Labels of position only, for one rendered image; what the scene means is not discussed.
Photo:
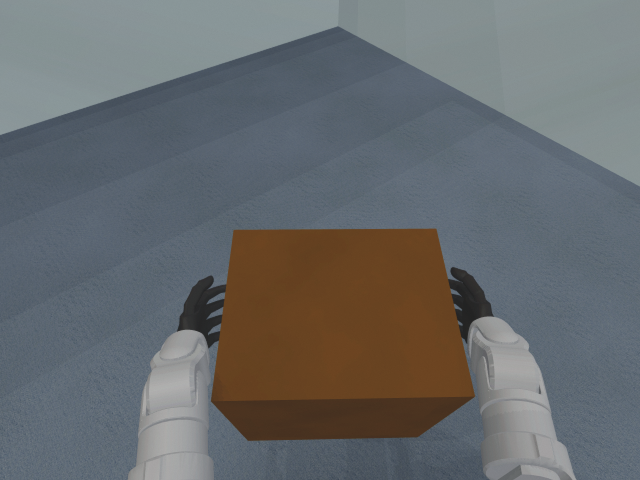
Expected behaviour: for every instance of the robot right hand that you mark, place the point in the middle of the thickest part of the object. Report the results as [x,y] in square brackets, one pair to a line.
[473,302]

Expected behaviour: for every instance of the carton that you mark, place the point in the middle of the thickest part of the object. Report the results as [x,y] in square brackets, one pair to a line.
[338,334]

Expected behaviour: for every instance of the robot left forearm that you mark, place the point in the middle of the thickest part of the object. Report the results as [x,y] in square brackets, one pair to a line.
[174,415]

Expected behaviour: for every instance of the robot right forearm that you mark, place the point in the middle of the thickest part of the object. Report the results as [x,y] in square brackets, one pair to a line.
[520,441]

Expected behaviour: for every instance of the robot left hand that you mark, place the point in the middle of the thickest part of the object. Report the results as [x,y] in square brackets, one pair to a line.
[196,310]

